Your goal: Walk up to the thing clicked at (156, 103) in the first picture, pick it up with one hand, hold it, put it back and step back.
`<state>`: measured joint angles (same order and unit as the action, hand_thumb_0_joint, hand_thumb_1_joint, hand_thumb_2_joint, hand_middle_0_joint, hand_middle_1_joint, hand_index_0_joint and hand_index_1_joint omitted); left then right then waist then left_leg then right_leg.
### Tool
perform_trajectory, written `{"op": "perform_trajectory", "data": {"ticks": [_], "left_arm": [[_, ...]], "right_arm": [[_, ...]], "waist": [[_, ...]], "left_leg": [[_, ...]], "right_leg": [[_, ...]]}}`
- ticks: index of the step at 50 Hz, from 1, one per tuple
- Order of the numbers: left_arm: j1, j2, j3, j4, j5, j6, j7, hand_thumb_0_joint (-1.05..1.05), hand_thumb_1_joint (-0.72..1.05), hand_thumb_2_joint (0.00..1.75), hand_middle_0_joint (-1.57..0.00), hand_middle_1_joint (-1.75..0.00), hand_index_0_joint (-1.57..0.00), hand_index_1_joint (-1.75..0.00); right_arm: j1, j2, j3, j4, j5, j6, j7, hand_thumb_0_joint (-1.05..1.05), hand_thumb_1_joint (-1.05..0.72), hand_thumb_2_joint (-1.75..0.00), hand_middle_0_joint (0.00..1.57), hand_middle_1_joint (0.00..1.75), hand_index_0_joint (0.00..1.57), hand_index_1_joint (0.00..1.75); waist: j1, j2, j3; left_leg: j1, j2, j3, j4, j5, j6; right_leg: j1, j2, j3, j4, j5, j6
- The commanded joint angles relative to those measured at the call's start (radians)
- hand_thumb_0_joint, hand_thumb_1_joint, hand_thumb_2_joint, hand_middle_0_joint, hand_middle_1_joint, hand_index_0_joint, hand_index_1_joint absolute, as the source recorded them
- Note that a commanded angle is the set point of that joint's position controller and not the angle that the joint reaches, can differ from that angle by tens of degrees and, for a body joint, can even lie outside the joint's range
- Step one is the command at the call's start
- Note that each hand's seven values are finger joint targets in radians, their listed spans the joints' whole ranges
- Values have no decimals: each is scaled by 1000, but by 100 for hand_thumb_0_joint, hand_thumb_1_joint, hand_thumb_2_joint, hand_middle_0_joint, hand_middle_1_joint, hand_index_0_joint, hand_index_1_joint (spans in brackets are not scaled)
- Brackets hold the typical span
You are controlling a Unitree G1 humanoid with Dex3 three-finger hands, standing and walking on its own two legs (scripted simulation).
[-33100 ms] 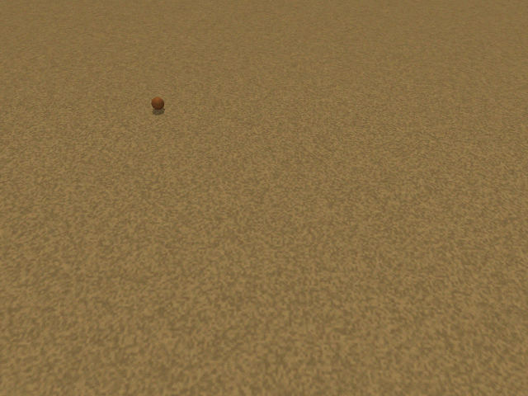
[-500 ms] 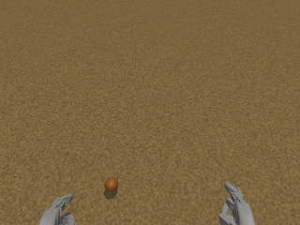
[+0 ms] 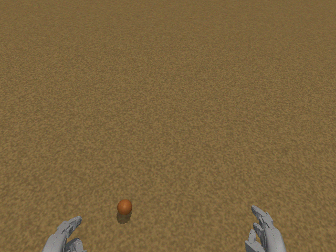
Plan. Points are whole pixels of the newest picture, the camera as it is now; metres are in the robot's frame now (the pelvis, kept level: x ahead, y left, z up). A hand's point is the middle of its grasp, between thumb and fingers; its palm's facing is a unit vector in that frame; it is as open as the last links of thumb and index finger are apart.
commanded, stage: home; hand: left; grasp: from above
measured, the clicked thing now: (124, 207) +0.48 +0.19 -0.67
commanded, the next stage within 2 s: stand in 0.40 s
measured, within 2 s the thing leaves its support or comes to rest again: neither
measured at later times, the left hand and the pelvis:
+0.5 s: hand out of the picture +0.16 +0.18 -0.05, palm faces +0.04 -0.98 -0.20, open 7.4 cm; pelvis +0.00 +0.00 +0.00, yaw +0 degrees
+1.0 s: hand out of the picture +0.05 +0.23 -0.11, palm faces +0.02 -0.95 -0.33, open 7.4 cm; pelvis -0.01 +0.00 +0.05, yaw -1 degrees
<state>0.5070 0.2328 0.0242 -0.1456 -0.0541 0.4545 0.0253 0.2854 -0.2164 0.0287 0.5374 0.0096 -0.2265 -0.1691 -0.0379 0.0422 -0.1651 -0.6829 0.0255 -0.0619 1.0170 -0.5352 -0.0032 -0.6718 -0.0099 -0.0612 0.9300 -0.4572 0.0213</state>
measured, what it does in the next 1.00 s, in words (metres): rises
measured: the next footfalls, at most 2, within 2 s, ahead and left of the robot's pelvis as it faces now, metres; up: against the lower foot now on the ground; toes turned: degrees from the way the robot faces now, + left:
none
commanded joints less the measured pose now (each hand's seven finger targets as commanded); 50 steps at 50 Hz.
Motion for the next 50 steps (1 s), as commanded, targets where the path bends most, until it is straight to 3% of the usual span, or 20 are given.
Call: {"op": "perform_trajectory", "data": {"ticks": [1, 4, 5, 24, 25, 26, 27, 28, 29, 30, 31, 33, 36, 39, 41, 43, 50], "left_arm": [[-8, 108, 75, -190, 5, -52, 8, 0, 90, 90, -20, -30, -20, -30], [-14, 96, 50, -179, 6, -50, 4, 0, 90, 90, -20, -30, -20, -30], [-9, 98, 64, -191, 3, -49, 4, 0, 90, 90, -20, -30, -20, -30], [-6, 109, 70, -195, 2, -43, 8, 0, 90, 90, -20, -30, -20, -30], [-305, 180, 59, 156, 118, -255, 43, 0, 90, 90, -20, -30, -20, -30], [-197, 183, 78, 337, 123, -326, 39, 0, 90, 90, -20, -30, -20, -30], [-191, 192, 77, 384, 129, -360, 35, 0, 90, 90, -20, -30, -20, -30], [-225, 190, 66, 412, 127, -377, 29, 0, 90, 90, -20, -30, -20, -30], [-243, 191, 59, 451, 119, -394, 23, 0, 90, 90, -20, -30, -20, -30], [-260, 198, 62, 493, 115, -405, 20, 0, 90, 90, -20, -30, -20, -30], [-254, 189, 62, 533, 110, -409, 19, 0, 90, 90, -20, -30, -20, -30], [-271, 190, 66, 621, 100, -417, 17, 0, 90, 90, -20, -30, -20, -30], [-322, 190, 66, 728, 105, -439, 16, 0, 90, 90, -20, -30, -20, -30], [-326, 193, 65, 818, 106, -457, 15, 0, 90, 90, -20, -30, -20, -30], [-318, 200, 66, 875, 103, -466, 16, 0, 90, 90, -20, -30, -20, -30], [-320, 201, 64, 924, 95, -472, 18, 0, 90, 90, -20, -30, -20, -30], [-331, 214, 57, 1061, 85, -474, 24, 0, 90, 90, -20, -30, -20, -30]], "right_arm": [[-54, -131, -59, -154, -1, -52, -16, 0, -90, -90, 20, 30, 20, 30], [-55, -134, -58, -154, -1, -51, -17, 0, -90, -90, 20, 30, 20, 30], [-53, -135, -59, -154, 0, -50, -15, 0, -90, -90, 20, 30, 20, 30], [-55, -129, -57, -162, 1, -49, -16, 0, -90, -90, 20, 30, 20, 30], [-122, -243, -90, 94, -134, 54, 44, 0, -90, -90, 20, 30, 20, 30], [-119, -245, -106, 101, -130, 93, 71, 0, -90, -90, 20, 30, 20, 30], [-100, -245, -102, 91, -129, 110, 89, 0, -90, -90, 20, 30, 20, 30], [-75, -246, -98, 90, -133, 122, 101, 0, -90, -90, 20, 30, 20, 30], [-92, -233, -93, 107, -113, 127, 115, 0, -90, -90, 20, 30, 20, 30], [-98, -216, -98, 132, -82, 130, 129, 0, -90, -90, 20, 30, 20, 30], [-134, -217, -103, 137, -76, 136, 137, 0, -90, -90, 20, 30, 20, 30], [-169, -222, -114, 153, -62, 144, 144, 0, -90, -90, 20, 30, 20, 30], [-162, -216, -114, 205, -67, 160, 148, 0, -90, -90, 20, 30, 20, 30], [-155, -217, -117, 247, -66, 173, 146, 0, -90, -90, 20, 30, 20, 30], [-142, -219, -120, 274, -62, 176, 144, 0, -90, -90, 20, 30, 20, 30], [-127, -220, -120, 306, -60, 184, 139, 0, -90, -90, 20, 30, 20, 30], [-108, -235, -113, 401, -46, 196, 132, 0, -90, -90, 20, 30, 20, 30]], "waist": [[2, 24, -105], [-4, 18, -79], [0, 26, -97], [1, 2, -103], [75, -53, 131], [73, -72, 45], [60, -88, 7], [35, -22, 20], [46, 18, 10], [56, 14, -1], [77, -21, 21], [86, -46, 22], [67, -8, 75], [60, -18, 98], [57, -41, 93], [51, -53, 113], [44, -40, 140]], "left_leg": [[81, -25, 7, -162, 342, 6], [77, -23, 3, -170, 321, 6], [85, -19, -3, -172, 337, 3], [69, -30, 12, -150, 317, 12], [132, 29, -23, -251, 503, 54], [212, 19, -2, -245, 574, 62], [263, 17, 7, -239, 606, 64], [259, 26, -29, -269, 534, 70], [299, 25, -38, -313, 495, 73], [317, 21, -34, -338, 459, 76], [326, 18, -24, -350, 427, 69], [327, 25, -36, -376, 362, 61], [325, 32, -43, -456, 248, 57], [366, 37, -48, -497, 272, 54], [426, 38, -41, -493, 368, 49], [444, 33, -27, -506, 392, 41], [495, 49, -33, -603, 441, 33]], "right_leg": [[105, 30, -12, -110, 249, -27], [89, 31, -14, -112, 229, -26], [95, 30, -15, -105, 235, -29], [104, 27, -9, -117, 241, -22], [231, -38, 72, -145, 262, -75], [281, -45, 102, -165, 310, -102], [291, -54, 113, -159, 373, -113], [268, -52, 121, -178, 355, -99], [301, -62, 124, -171, 349, -90], [331, -66, 112, -176, 324, -79], [321, -66, 116, -202, 303, -77], [345, -66, 110, -249, 265, -68], [369, -68, 114, -304, 217, -56], [383, -70, 114, -350, 245, -53], [406, -82, 120, -376, 334, -55], [431, -93, 134, -411, 367, -57], [513, -100, 132, -489, 413, -48]]}}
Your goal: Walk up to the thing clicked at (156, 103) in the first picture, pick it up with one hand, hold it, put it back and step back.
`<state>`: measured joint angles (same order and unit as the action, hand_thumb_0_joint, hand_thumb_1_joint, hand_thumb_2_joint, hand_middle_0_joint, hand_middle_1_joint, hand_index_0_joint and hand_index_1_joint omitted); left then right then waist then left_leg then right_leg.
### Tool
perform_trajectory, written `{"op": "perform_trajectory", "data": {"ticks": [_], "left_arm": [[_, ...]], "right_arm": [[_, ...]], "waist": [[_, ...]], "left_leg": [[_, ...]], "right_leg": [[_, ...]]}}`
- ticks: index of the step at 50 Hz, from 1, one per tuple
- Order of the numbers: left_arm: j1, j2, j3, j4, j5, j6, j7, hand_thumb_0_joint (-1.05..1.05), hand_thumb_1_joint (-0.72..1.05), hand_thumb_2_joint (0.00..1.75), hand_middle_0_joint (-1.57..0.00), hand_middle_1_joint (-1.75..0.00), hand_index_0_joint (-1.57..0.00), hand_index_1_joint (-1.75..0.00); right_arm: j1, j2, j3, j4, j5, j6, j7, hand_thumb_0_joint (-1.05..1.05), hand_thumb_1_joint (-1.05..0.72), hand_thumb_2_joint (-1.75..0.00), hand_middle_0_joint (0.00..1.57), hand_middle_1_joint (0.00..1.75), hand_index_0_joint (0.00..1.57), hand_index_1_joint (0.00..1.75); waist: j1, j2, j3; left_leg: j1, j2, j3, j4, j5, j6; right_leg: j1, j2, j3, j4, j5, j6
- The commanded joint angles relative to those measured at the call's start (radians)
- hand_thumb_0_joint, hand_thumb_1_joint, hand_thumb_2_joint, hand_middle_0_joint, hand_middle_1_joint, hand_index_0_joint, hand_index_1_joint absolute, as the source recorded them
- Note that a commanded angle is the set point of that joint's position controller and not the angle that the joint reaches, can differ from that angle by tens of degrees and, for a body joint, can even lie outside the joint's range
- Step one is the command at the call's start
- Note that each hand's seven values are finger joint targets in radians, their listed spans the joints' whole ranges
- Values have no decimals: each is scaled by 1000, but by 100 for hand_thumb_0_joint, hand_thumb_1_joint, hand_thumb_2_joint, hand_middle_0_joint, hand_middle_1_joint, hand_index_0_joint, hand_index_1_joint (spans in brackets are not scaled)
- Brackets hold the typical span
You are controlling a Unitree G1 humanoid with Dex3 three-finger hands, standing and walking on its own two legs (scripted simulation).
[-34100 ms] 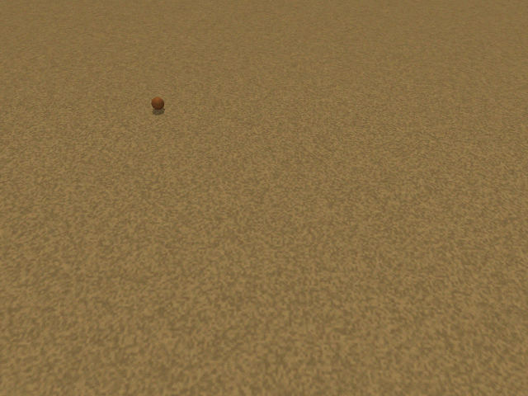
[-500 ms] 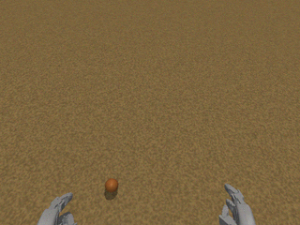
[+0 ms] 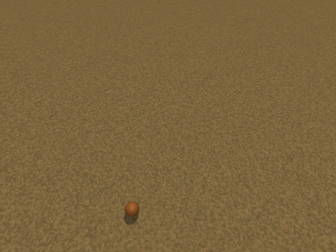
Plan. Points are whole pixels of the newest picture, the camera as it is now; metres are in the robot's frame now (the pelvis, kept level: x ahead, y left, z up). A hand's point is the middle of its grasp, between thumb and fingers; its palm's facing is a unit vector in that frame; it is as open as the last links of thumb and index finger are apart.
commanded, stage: stand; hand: left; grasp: from above
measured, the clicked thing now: (132, 208) +0.49 +0.20 -0.73
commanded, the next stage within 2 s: none
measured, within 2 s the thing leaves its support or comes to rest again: neither
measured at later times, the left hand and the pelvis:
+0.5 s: hand out of the picture +0.05 +0.23 -0.15, palm faces +0.02 -0.94 -0.34, open 7.3 cm; pelvis -0.01 -0.01 +0.01, yaw +0 degrees
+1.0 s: hand out of the picture +0.06 +0.22 -0.14, palm faces +0.00 -0.94 -0.33, open 7.3 cm; pelvis +0.00 -0.02 +0.02, yaw -1 degrees
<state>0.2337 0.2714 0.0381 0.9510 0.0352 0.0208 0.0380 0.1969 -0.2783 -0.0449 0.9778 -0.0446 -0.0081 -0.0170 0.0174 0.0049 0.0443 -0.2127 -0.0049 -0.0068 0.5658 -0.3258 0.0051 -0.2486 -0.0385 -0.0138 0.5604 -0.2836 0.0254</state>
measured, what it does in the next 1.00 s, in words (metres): stands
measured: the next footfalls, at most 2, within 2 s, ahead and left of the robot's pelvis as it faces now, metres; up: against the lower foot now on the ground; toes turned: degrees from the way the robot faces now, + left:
none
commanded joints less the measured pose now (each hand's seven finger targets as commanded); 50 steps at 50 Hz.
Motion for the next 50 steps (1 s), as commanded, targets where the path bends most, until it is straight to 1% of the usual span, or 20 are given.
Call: {"op": "perform_trajectory", "data": {"ticks": [1, 7, 9, 11, 12, 13, 17, 18, 23, 26, 28, 30, 32, 33, 36, 43, 44, 46, 48, 50], "left_arm": [[-52, 179, 42, -20, -6, -38, 10, 0, 90, 90, -20, -30, -20, -30], [-72, 182, 37, 53, -5, -38, 10, 0, 90, 90, -20, -30, -20, -30], [-77, 187, 37, 73, -3, -36, 8, 0, 90, 90, -20, -30, -20, -30], [-86, 187, 37, 86, -3, -35, 7, 0, 90, 90, -20, -30, -20, -30], [-84, 184, 36, 91, -5, -38, 6, 0, 90, 90, -20, -30, -20, -30], [-84, 187, 36, 98, -6, -38, 4, 0, 90, 90, -20, -30, -20, -30], [-99, 195, 35, 114, -7, -38, 2, 0, 90, 90, -20, -30, -20, -30], [-100, 198, 35, 116, -8, -40, 1, 0, 90, 90, -20, -30, -20, -30], [-111, 202, 32, 133, -12, -43, 1, 0, 90, 90, -20, -30, -20, -30], [-130, 208, 31, 137, -13, -43, 1, 0, 90, 90, -20, -30, -20, -30], [-124, 211, 28, 145, -12, -42, -1, 0, 90, 90, -20, -30, -20, -30], [-135, 220, 31, 148, -13, -40, -2, 0, 90, 90, -20, -30, -20, -30], [-130, 222, 30, 152, -12, -41, -4, 0, 90, 90, -20, -30, -20, -30], [-139, 224, 31, 150, -13, -42, -5, 0, 90, 90, -20, -30, -20, -30], [-147, 227, 31, 153, -14, -43, -6, 0, 90, 90, -20, -30, -20, -30], [-151, 229, 30, 153, -20, -46, -10, 0, 90, 90, -20, -30, -20, -30], [-148, 225, 28, 155, -19, -46, -10, 0, 90, 90, -20, -30, -20, -30], [-161, 236, 30, 157, -19, -44, -10, 0, 90, 90, -20, -30, -20, -30], [-163, 231, 29, 154, -20, -44, -11, 0, 90, 90, -20, -30, -20, -30], [-154, 228, 26, 158, -19, -43, -12, 0, 90, 90, -20, -30, -20, -30]], "right_arm": [[-25, -174, -38, -27, 8, -23, -21, 0, -90, -90, 20, 30, 20, 30], [-43, -186, -32, 19, 12, -19, -22, 0, -90, -90, 20, 30, 20, 30], [-46, -181, -30, 31, 13, -15, -20, 0, -90, -90, 20, 30, 20, 30], [-51, -185, -30, 39, 12, -14, -19, 0, -90, -90, 20, 30, 20, 30], [-58, -187, -31, 42, 14, -15, -19, 0, -90, -90, 20, 30, 20, 30], [-47, -186, -29, 50, 14, -15, -17, 0, -90, -90, 20, 30, 20, 30], [-61, -196, -29, 61, 15, -16, -16, 0, -90, -90, 20, 30, 20, 30], [-58, -196, -27, 63, 15, -18, -15, 0, -90, -90, 20, 30, 20, 30], [-62, -198, -20, 78, 19, -22, -17, 0, -90, -90, 20, 30, 20, 30], [-60, -202, -17, 84, 21, -20, -15, 0, -90, -90, 20, 30, 20, 30], [-70, -202, -13, 88, 20, -17, -14, 0, -90, -90, 20, 30, 20, 30], [-68, -211, -13, 92, 19, -14, -13, 0, -90, -90, 20, 30, 20, 30], [-75, -210, -12, 92, 21, -14, -10, 0, -90, -90, 20, 30, 20, 30], [-68, -214, -12, 93, 18, -15, -11, 0, -90, -90, 20, 30, 20, 30], [-76, -215, -12, 93, 21, -16, -9, 0, -90, -90, 20, 30, 20, 30], [-76, -219, -6, 101, 24, -24, -11, 0, -90, -90, 20, 30, 20, 30], [-83, -222, -4, 101, 25, -23, -10, 0, -90, -90, 20, 30, 20, 30], [-82, -219, -4, 102, 24, -22, -11, 0, -90, -90, 20, 30, 20, 30], [-83, -227, -4, 103, 25, -23, -12, 0, -90, -90, 20, 30, 20, 30], [-83, -228, -2, 105, 24, -24, -11, 0, -90, -90, 20, 30, 20, 30]], "waist": [[-4, -1, -61], [-1, 18, -20], [-2, -8, 11], [-1, 3, 10], [0, -4, -2], [-1, 3, 4], [-2, 12, 3], [-1, 8, -13], [-2, -3, -49], [-10, -10, -44], [-6, -8, -18], [-8, 0, 4], [-5, -21, 4], [-13, -5, -7], [-11, -6, -10], [-11, 10, -68], [-6, 11, -62], [-14, -9, -58], [-14, 7, -64], [-10, 3, -59]], "left_leg": [[40, 81, -89, -169, 217, 21], [40, 90, -91, -231, 221, 16], [37, 85, -90, -253, 155, 12], [24, 91, -94, -265, 122, 15], [51, 94, -91, -258, 162, 16], [42, 90, -91, -272, 136, 13], [50, 96, -89, -284, 120, 11], [61, 101, -89, -282, 158, 13], [116, 109, -78, -273, 256, 6], [105, 108, -76, -277, 246, 6], [88, 104, -76, -288, 180, 7], [63, 104, -74, -294, 133, 9], [82, 106, -75, -295, 149, 9], [70, 107, -72, -296, 148, 11], [74, 109, -74, -293, 154, 10], [104, 124, -66, -288, 265, 8], [104, 120, -65, -286, 256, 6], [105, 121, -67, -299, 223, 8], [115, 128, -64, -287, 269, 9], [124, 128, -63, -290, 265, 7]], "right_leg": [[84, -68, 84, -131, 214, -52], [122, -67, 80, -189, 194, -39], [102, -64, 82, -215, 116, -38], [118, -65, 80, -224, 111, -38], [120, -72, 84, -228, 140, -42], [119, -66, 85, -238, 124, -36], [122, -68, 89, -249, 118, -37], [136, -74, 90, -245, 158, -39], [144, -80, 90, -239, 246, -40], [154, -80, 91, -253, 237, -38], [134, -73, 91, -272, 163, -34], [131, -73, 97, -279, 134, -34], [114, -74, 99, -284, 125, -36], [129, -75, 102, -283, 143, -36], [131, -75, 100, -280, 135, -39], [178, -84, 101, -249, 290, -45], [169, -81, 98, -254, 283, -40], [158, -79, 99, -262, 235, -44], [161, -84, 101, -253, 287, -47], [152, -81, 98, -256, 275, -45]]}}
